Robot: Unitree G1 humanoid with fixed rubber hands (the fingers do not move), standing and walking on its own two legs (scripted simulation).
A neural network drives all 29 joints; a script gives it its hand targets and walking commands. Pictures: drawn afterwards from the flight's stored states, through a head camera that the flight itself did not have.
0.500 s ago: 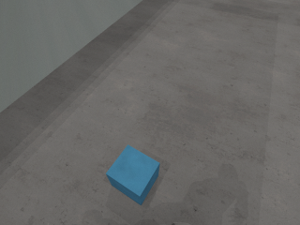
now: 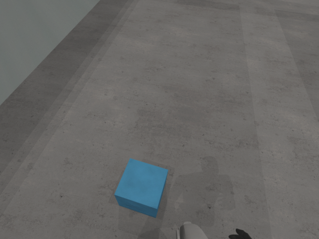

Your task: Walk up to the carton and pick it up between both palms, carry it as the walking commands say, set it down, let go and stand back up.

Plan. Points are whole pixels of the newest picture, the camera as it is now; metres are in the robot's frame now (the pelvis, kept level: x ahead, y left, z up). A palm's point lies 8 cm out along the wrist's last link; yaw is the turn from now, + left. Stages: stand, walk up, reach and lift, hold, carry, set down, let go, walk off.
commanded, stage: walk up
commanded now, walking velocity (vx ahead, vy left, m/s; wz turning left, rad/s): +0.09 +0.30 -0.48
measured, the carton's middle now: (142, 188) +0.45 +0.06 -0.66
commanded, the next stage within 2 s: none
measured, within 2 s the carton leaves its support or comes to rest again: neither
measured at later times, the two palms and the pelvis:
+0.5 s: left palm (6, 224) +0.18 +0.40 -0.12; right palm out of the picture +0.07 -0.14 -0.11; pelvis +0.05 +0.14 -0.01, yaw -9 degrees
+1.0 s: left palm (25, 231) +0.16 +0.33 -0.10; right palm out of the picture -0.02 -0.16 -0.13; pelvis +0.00 +0.11 +0.01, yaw -16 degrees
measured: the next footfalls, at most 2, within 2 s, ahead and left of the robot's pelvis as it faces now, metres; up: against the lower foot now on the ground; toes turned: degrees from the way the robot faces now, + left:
right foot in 0.16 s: +0.07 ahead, -0.04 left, +0.00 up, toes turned -11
left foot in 0.44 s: +0.13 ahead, +0.27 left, +0.00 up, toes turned -4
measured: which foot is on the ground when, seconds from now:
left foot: down 0.00-0.16, up 0.18-0.42, down 0.44-0.90, up 0.92-1.00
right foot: up 0.00-0.14, down 0.16-0.44, up 0.46-0.88, down 0.90-1.00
